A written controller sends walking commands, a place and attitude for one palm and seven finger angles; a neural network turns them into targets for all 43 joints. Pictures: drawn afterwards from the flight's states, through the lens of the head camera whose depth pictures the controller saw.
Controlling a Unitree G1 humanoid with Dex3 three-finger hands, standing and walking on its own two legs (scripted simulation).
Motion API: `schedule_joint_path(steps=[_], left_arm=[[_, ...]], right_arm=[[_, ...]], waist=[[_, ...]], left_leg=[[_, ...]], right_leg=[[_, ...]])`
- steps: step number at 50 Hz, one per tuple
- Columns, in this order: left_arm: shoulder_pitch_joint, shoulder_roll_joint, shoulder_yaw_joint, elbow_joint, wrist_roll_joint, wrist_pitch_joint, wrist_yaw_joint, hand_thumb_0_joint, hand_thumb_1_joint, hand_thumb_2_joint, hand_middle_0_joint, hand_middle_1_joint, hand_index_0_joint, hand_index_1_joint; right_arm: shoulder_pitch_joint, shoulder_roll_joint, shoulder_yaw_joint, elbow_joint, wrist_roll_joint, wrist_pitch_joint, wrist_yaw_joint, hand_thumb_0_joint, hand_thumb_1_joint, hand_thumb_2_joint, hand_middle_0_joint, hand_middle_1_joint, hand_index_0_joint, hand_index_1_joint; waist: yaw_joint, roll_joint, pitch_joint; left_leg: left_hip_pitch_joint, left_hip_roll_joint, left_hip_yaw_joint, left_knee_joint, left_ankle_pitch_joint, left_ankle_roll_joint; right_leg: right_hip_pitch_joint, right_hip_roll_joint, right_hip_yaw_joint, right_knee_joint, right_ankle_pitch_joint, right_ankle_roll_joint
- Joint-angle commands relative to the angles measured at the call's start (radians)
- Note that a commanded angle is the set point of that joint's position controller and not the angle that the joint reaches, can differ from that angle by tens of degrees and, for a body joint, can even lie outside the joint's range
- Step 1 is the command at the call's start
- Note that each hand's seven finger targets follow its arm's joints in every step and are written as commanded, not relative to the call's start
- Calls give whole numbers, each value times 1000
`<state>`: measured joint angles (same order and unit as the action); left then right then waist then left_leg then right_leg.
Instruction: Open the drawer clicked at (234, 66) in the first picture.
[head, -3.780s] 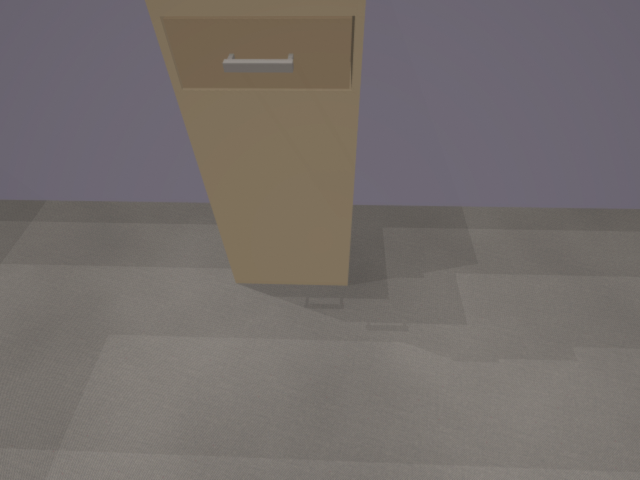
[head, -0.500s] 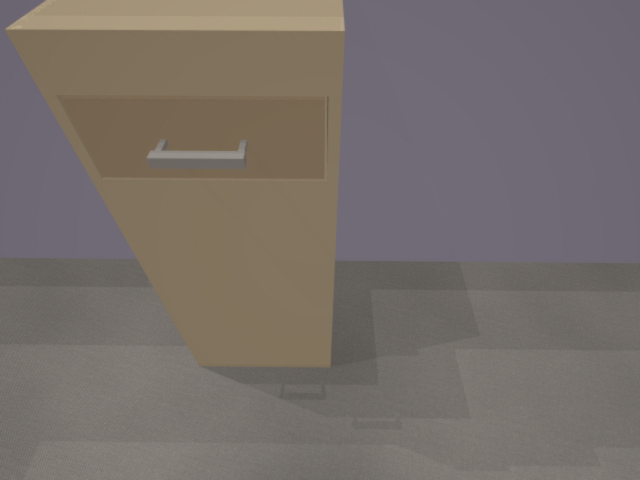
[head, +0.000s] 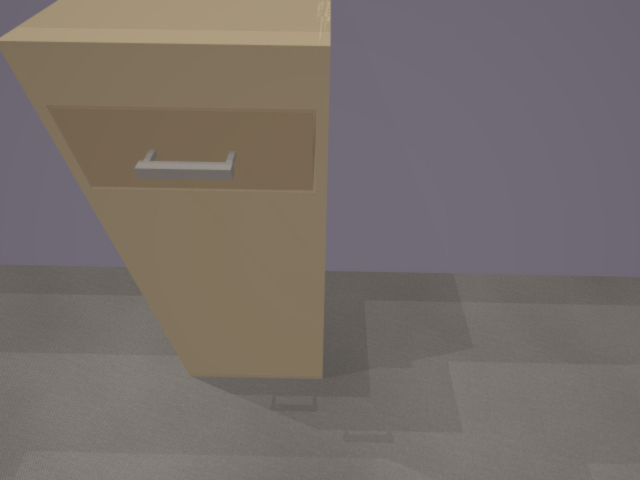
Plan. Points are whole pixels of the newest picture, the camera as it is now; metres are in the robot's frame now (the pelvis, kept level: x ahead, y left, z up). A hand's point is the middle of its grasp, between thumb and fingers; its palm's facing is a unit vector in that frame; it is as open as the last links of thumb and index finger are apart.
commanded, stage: look again from close up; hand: left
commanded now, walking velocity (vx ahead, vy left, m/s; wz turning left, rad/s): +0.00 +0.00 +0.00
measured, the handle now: (188, 163) +0.54 +0.24 +0.11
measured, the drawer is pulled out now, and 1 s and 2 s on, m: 0.00 0.00 0.00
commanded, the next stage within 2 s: raise the hand with hooked fingers in 0.56 s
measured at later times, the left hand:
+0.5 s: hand out of the picture +0.00 +0.15 -0.17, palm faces +0.03 -0.98 -0.19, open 7.3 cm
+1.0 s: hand (200, 414) +0.20 +0.16 -0.02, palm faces +0.00 -0.41 -0.91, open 8.1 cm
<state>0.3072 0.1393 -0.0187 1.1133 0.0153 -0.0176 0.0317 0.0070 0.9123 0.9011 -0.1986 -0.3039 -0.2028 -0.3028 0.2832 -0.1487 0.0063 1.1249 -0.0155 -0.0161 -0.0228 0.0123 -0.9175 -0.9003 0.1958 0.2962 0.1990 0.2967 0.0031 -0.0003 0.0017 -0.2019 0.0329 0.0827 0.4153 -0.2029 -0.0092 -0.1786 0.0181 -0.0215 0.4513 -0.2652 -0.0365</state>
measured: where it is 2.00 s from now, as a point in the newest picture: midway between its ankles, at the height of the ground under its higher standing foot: outside the picture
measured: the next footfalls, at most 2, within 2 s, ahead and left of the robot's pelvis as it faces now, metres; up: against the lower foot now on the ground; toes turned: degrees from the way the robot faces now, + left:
none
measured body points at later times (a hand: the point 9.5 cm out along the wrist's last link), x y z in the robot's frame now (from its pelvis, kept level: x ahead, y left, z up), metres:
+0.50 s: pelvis +0.01 -0.01 +0.00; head +0.01 -0.02 +0.45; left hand +0.00 +0.20 -0.16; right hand +0.01 -0.23 -0.16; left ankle +0.01 +0.13 -0.74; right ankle -0.01 -0.09 -0.74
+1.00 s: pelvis -0.01 +0.00 -0.02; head -0.01 -0.04 +0.43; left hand +0.20 +0.18 +0.03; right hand +0.21 -0.25 -0.10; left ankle +0.01 +0.13 -0.74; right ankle -0.01 -0.09 -0.74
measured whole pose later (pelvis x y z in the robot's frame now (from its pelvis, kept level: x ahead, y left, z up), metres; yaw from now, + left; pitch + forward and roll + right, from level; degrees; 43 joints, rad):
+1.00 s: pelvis -0.01 +0.00 -0.02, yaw -1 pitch +6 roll +3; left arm 0.39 0.23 -0.15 0.00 0.84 -0.02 0.35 0.01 0.72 0.81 -0.21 -0.43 -0.21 -0.43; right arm 0.11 -0.27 -0.05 0.60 -0.04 -0.06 0.02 0.02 -0.91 -0.90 0.19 0.30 0.20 0.30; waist 0.04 0.05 -0.12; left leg -0.43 0.01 0.10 0.62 -0.29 -0.01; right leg -0.45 0.00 0.02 0.73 -0.38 -0.04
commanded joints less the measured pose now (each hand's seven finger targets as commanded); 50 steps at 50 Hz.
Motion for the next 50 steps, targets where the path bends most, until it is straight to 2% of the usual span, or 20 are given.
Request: schedule_joint_path(steps=[1,19,27,32,33,34,35,36,37,38,39,40,41,42,43,44,45,46,49,50], left_arm=[[70,104,15,-20,-4,-13,3,0,900,900,-200,-300,-200,-300],[71,112,22,-22,-6,-18,4,0,900,900,-200,-300,-200,-300],[74,108,22,-23,-5,-17,5,0,900,900,-200,-300,-200,-300],[78,110,22,-22,-5,-19,5,0,900,900,-200,-300,-200,-300],[147,129,33,9,6,-35,47,0,900,900,-200,-300,-200,-300],[-661,380,-81,-1518,100,-234,22,0,877,890,-202,-315,-202,-315],[-253,373,20,-1246,119,-167,116,0,853,880,-203,-330,-203,-330],[-180,307,15,-1218,65,-107,180,0,830,870,-205,-345,-205,-345],[127,97,-104,-1005,111,3,186,0,807,860,-207,-360,-207,-360],[-27,112,-140,-1269,138,-7,192,0,783,850,-208,-375,-208,-375],[23,158,-121,-1279,229,-8,214,0,760,840,-210,-390,-210,-390],[37,148,-159,-1256,317,-9,241,0,737,830,-212,-405,-212,-405],[65,129,-177,-1196,400,5,264,0,713,820,-213,-420,-213,-420],[68,125,-184,-1144,512,12,288,0,690,810,-215,-435,-215,-435],[205,106,-177,-1086,598,20,307,0,667,800,-217,-450,-217,-450],[316,95,-181,-1044,676,25,321,0,643,790,-218,-465,-218,-465],[407,97,-171,-1024,746,27,326,0,620,780,-220,-480,-220,-480],[443,138,-128,-1042,814,18,328,0,597,770,-222,-495,-222,-495],[347,244,-38,-1204,949,8,349,0,527,740,-227,-540,-227,-540],[293,279,-15,-1284,981,8,363,0,503,730,-228,-555,-228,-555]], right_arm=[[55,-88,-12,-24,6,-18,-10,0,-900,-900,200,300,200,300],[61,-84,-13,-15,4,-16,-13,0,-900,-900,200,300,200,300],[59,-86,-12,-14,3,-13,-14,0,-900,-900,200,300,200,300],[60,-88,-13,-15,3,-13,-14,0,-900,-900,200,300,200,300],[-68,-106,-20,-88,13,-14,-3,0,-900,-900,200,300,200,300],[-82,-238,5,-464,79,-161,-61,0,-900,-900,200,300,200,300],[-143,-197,-16,-387,51,-247,-103,0,-900,-900,200,300,200,300],[-144,-198,-38,-337,68,-279,-112,0,-900,-900,200,300,200,300],[-105,-130,-33,-357,89,-282,-108,0,-900,-900,200,300,200,300],[-149,-164,-33,-451,92,-298,-100,0,-900,-900,200,300,200,300],[-165,-195,-45,-455,69,-306,-99,0,-900,-900,200,300,200,300],[-173,-205,-38,-477,44,-307,-88,0,-900,-900,200,300,200,300],[-162,-208,-49,-508,30,-290,-72,0,-900,-900,200,300,200,300],[-152,-210,-61,-533,12,-262,-58,0,-900,-900,200,300,200,300],[-188,-213,-77,-577,-4,-233,-42,0,-900,-900,200,300,200,300],[-213,-218,-82,-607,-19,-197,-20,0,-900,-900,200,300,200,300],[-237,-217,-83,-629,-26,-155,2,0,-900,-900,200,300,200,300],[-243,-208,-85,-639,-20,-110,27,0,-900,-900,200,300,200,300],[-305,-192,-70,-711,-23,-5,73,0,-900,-900,200,300,200,300],[-321,-188,-68,-736,-28,16,81,0,-900,-900,200,300,200,300]], waist=[[2,-18,48],[1,-3,45],[1,-5,71],[1,-13,54],[41,-22,141],[-58,228,-347],[20,406,-313],[6,336,-195],[1,160,-150],[-3,101,-85],[-11,16,-112],[-30,-79,-44],[-36,-144,-28],[-35,-224,-38],[12,-273,-5],[45,-307,20],[82,-316,7],[128,-312,-27],[153,-247,-143],[156,-178,-178]], left_leg=[[28,80,-80,-61,80,32],[41,80,-69,-54,103,21],[36,78,-70,-55,94,17],[44,78,-68,-51,100,17],[-109,63,-22,198,-24,-18],[227,-29,-11,-3,131,65],[236,-31,-11,1,209,64],[131,-15,-33,1,110,28],[65,4,-43,2,107,42],[41,-6,-61,16,90,51],[44,-11,-47,56,71,62],[-11,-27,-60,91,39,66],[-47,-42,-73,127,29,67],[-96,-55,-74,147,8,57],[-150,-61,-74,157,-22,47],[-206,-66,-69,156,-40,39],[-232,-67,-55,157,-35,31],[-258,-65,-48,160,17,25],[-293,-72,-21,190,79,23],[-278,-74,-14,198,85,26]], right_leg=[[-65,-110,113,-107,132,-7],[-38,-113,114,-117,198,-12],[-50,-111,117,-131,181,-11],[-38,-113,114,-133,196,-9],[-51,-208,207,-138,619,73],[0,-95,254,-39,414,-6],[16,-55,108,23,200,-26],[-71,-46,58,1,76,-11],[-81,-30,46,19,88,1],[-123,-41,39,12,89,9],[-194,-34,51,11,43,9],[-279,-30,44,7,-27,13],[-326,-28,52,8,-78,13],[-353,-22,44,24,-126,18],[-354,-19,46,22,-169,14],[-342,-21,57,26,-174,8],[-309,-22,69,38,-134,-1],[-262,-26,94,68,-30,-12],[-183,-32,110,168,155,-23],[-175,-31,122,178,180,-24]])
